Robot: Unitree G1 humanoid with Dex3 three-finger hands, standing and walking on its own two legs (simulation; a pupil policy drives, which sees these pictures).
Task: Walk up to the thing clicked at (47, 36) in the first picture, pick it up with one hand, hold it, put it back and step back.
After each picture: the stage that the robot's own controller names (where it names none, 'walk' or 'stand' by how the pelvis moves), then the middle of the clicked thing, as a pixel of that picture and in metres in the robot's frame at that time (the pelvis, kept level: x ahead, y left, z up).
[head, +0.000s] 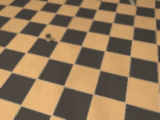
stand; (48, 39) +1.43 +0.42 -0.72
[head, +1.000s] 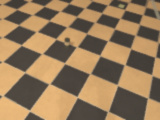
walk; (67, 43) +1.33 +0.20 -0.69
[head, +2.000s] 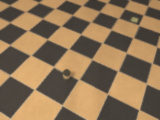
walk; (66, 75) +0.82 +0.14 -0.70
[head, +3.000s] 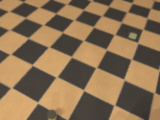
walk; (52, 116) +0.45 +0.22 -0.70
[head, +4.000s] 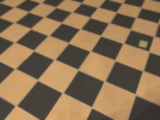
stand; out of the picture +0.31 +0.21 -0.71
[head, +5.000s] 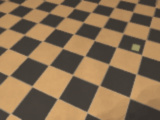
stand; out of the picture +0.29 +0.23 -0.72
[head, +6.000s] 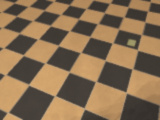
stand; out of the picture +0.29 +0.25 -0.72
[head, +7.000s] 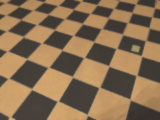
stand; out of the picture +0.27 +0.23 -0.73
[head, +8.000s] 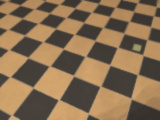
stand; out of the picture +0.27 +0.22 -0.73
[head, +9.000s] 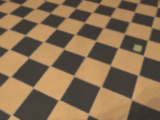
go down; out of the picture +0.27 +0.22 -0.73
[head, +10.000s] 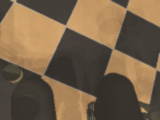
go down; (14, 74) +0.36 +0.25 -0.31
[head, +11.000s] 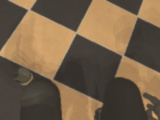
approach; (25, 77) +0.36 +0.25 -0.30
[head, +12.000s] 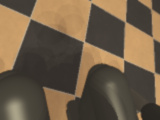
close in; out of the picture +0.33 +0.27 -0.21
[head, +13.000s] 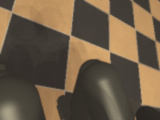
close; out of the picture +0.36 +0.20 -0.24
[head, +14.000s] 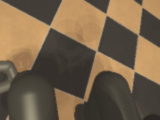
lift; (21, 80) +0.33 +0.19 -0.29
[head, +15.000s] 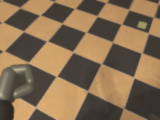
hold; out of the picture +0.26 +0.12 -0.62
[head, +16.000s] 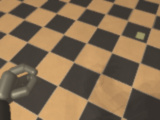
crouch; out of the picture +0.20 +0.14 -0.69
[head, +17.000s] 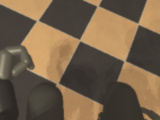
crouch; (49, 102) +0.28 +0.15 -0.36
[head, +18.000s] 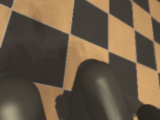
lower; out of the picture +0.27 +0.19 -0.25
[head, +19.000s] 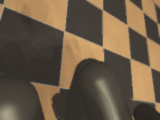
lower; out of the picture +0.29 +0.19 -0.25
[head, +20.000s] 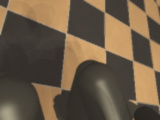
lower; out of the picture +0.32 +0.20 -0.25
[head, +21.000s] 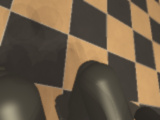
lower; out of the picture +0.35 +0.20 -0.25
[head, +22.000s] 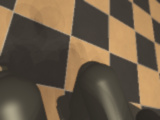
loosen; out of the picture +0.35 +0.20 -0.25
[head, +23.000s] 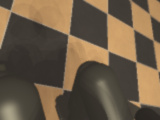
withdraw; out of the picture +0.36 +0.20 -0.25
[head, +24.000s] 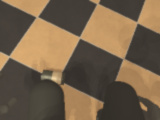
walk; (53, 77) +0.39 +0.15 -0.37
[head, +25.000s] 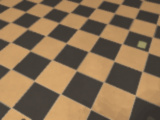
stand; out of the picture +0.32 +0.09 -0.68
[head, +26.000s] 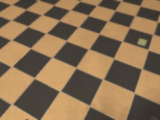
stand; out of the picture +0.33 +0.11 -0.69
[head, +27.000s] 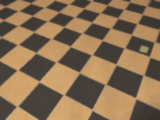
stand; out of the picture +0.36 +0.10 -0.73
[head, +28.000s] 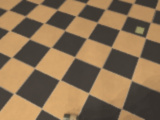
walk; (71, 119) +0.39 +0.11 -0.73
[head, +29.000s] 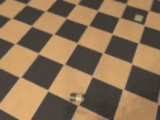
walk; (77, 97) +0.52 +0.05 -0.73
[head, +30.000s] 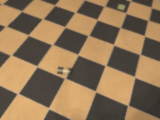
walk; (64, 70) +0.77 +0.13 -0.73
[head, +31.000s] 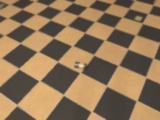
stand; (80, 65) +1.02 +0.09 -0.73
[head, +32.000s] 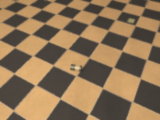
stand; (76, 67) +1.03 +0.09 -0.75
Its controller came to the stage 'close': yes
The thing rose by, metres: 0.01
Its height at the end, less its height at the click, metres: -0.02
